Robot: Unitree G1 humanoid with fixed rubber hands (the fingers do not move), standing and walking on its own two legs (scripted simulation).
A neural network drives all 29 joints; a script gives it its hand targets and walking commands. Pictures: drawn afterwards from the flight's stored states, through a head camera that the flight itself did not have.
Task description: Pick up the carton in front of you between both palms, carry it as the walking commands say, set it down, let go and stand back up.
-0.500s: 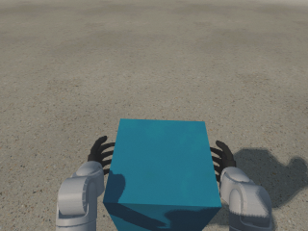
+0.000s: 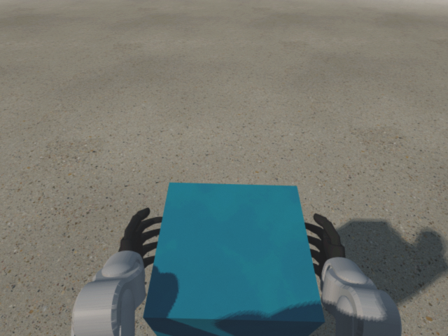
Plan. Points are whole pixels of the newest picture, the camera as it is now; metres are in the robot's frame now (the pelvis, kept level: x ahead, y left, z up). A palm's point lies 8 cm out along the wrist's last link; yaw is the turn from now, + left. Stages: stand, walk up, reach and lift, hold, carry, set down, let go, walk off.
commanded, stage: carry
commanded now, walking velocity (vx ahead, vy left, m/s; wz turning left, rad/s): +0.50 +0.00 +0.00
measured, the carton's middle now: (230, 274) +0.25 +0.00 +0.03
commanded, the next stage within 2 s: none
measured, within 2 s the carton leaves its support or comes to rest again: neither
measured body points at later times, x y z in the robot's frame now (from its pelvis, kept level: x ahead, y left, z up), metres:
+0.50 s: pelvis +0.32 +0.00 +0.01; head +0.30 +0.00 +0.46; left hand +0.58 +0.15 +0.11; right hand +0.57 -0.15 +0.11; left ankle +0.48 +0.12 -0.70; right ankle +0.17 -0.10 -0.73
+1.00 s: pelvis +0.65 +0.02 +0.01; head +0.65 +0.03 +0.46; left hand +0.90 +0.17 +0.10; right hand +0.90 -0.13 +0.10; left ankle +0.50 +0.11 -0.73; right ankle +0.82 -0.11 -0.69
